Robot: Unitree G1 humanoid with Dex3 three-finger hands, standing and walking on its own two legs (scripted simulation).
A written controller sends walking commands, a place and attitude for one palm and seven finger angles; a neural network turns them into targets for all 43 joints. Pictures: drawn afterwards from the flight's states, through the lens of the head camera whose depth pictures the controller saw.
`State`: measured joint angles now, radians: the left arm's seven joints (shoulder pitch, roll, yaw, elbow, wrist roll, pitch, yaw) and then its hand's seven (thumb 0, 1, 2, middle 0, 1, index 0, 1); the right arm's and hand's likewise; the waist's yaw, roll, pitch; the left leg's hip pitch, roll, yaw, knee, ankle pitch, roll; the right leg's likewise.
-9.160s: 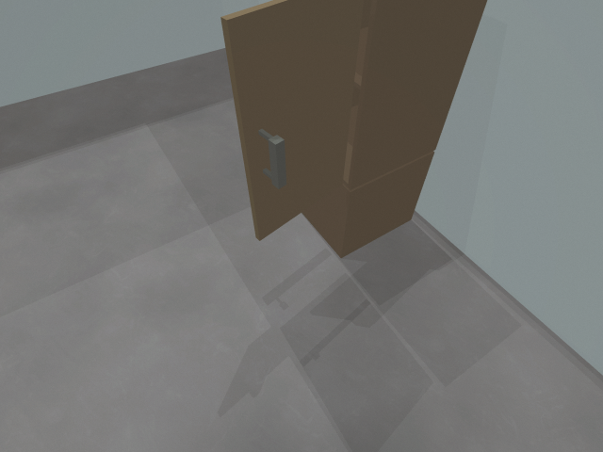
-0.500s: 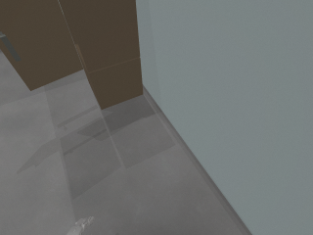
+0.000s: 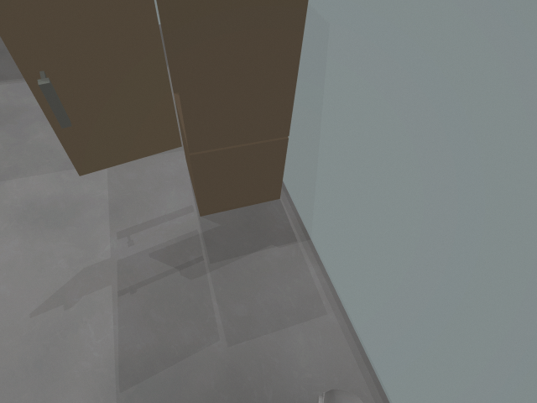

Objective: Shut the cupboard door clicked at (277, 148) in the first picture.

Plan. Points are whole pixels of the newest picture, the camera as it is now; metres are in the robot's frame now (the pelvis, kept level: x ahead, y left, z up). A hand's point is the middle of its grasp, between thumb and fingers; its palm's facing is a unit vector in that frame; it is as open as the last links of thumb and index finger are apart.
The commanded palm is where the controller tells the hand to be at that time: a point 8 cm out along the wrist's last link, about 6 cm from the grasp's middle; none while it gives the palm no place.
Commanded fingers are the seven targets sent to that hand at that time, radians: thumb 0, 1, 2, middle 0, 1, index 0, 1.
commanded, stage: walk to a spot facing it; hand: left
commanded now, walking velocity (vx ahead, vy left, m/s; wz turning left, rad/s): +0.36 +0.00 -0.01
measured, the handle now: (54, 99) +0.76 +0.62 -0.05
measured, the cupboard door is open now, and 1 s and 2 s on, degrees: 100 100 100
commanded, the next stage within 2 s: turn to face it in 0.16 s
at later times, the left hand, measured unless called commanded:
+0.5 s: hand (211, 308) +0.30 +0.13 -0.17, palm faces +0.13 -0.98 -0.17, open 7.2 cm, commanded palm none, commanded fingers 0.00 0.90 0.90 -0.20 -0.30 -0.20 -0.30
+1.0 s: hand (161, 307) +0.30 +0.23 -0.17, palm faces +0.37 -0.90 -0.24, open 7.4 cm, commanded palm none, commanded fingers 0.00 0.90 0.90 -0.20 -0.30 -0.20 -0.30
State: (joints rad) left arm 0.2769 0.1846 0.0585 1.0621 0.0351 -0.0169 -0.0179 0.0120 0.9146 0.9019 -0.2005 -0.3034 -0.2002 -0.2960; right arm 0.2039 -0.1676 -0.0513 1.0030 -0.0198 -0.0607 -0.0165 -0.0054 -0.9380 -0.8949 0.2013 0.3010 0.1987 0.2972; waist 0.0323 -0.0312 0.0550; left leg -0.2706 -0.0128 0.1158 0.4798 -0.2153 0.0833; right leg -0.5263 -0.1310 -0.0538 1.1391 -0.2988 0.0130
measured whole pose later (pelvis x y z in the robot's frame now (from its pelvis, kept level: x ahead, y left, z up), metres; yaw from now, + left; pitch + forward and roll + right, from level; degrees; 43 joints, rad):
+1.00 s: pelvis +0.29 +0.00 +0.00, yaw +21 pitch +3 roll -3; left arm 0.16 0.26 0.07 0.91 0.03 0.05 0.01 0.01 0.91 0.90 -0.20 -0.30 -0.20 -0.30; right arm 0.15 -0.21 -0.03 0.90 -0.02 0.02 0.00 0.01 -0.91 -0.90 0.20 0.30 0.20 0.30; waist 0.01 -0.01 0.06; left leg -0.36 -0.04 -0.01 0.47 -0.16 0.08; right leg -0.50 -0.07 0.01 1.02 -0.39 0.08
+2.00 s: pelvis +0.43 +0.03 -0.01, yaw +38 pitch +0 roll +0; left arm 0.21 0.16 0.04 0.97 0.03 -0.05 0.00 0.01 0.91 0.90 -0.20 -0.30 -0.20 -0.30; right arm 0.32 -0.19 -0.04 1.08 -0.02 0.02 0.01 0.01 -0.91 -0.90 0.20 0.30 0.20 0.30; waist 0.01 0.04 0.05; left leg -0.29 -0.01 0.02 0.90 -0.50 0.02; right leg -0.27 -0.06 -0.12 0.59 -0.30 -0.01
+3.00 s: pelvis +0.50 +0.16 +0.00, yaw +38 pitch +2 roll -1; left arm 0.15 0.23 0.05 1.01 0.01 0.06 0.03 0.01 0.91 0.90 -0.20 -0.30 -0.20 -0.30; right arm 0.20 -0.15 -0.01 1.02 -0.03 0.02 -0.05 0.01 -0.92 -0.90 0.20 0.30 0.20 0.30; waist 0.00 -0.02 0.09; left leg -0.24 0.01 0.04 0.47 -0.26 0.04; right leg -0.33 0.00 0.02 0.85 -0.50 0.01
